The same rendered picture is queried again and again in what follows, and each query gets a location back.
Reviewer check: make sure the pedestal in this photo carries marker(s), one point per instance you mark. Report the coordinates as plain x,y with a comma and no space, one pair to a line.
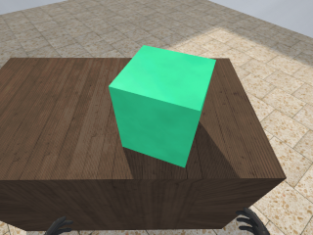
61,153

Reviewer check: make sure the robot right hand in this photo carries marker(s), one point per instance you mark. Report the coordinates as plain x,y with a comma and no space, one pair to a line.
257,227

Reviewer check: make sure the carton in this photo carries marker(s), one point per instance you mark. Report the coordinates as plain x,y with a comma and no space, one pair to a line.
157,101

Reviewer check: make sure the robot left hand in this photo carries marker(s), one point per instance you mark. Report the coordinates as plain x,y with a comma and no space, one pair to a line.
55,229

